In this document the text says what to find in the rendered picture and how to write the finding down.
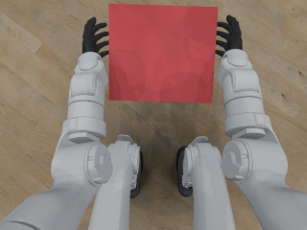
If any left robot forearm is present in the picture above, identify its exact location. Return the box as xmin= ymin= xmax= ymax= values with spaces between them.
xmin=51 ymin=52 xmax=108 ymax=174

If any left robot shin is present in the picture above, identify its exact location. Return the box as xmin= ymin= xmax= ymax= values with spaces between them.
xmin=107 ymin=134 xmax=137 ymax=189

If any robot left hand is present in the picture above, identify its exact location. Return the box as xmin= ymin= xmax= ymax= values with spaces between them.
xmin=82 ymin=16 xmax=109 ymax=58

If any right robot shin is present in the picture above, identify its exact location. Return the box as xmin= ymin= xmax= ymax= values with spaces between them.
xmin=181 ymin=136 xmax=222 ymax=187

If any robot left upper arm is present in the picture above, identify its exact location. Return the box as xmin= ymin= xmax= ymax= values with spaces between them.
xmin=0 ymin=141 xmax=113 ymax=230

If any carton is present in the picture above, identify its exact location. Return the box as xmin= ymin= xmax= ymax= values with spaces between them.
xmin=108 ymin=3 xmax=219 ymax=104

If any robot right upper arm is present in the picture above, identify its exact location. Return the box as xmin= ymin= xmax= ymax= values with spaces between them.
xmin=220 ymin=138 xmax=307 ymax=230

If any robot right hand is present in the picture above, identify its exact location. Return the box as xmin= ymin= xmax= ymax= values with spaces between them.
xmin=215 ymin=15 xmax=243 ymax=57

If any right robot forearm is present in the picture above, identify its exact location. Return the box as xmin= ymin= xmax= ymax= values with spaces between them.
xmin=217 ymin=49 xmax=288 ymax=169

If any robot shin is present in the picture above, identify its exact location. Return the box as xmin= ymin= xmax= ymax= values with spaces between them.
xmin=181 ymin=136 xmax=222 ymax=187
xmin=107 ymin=134 xmax=137 ymax=189

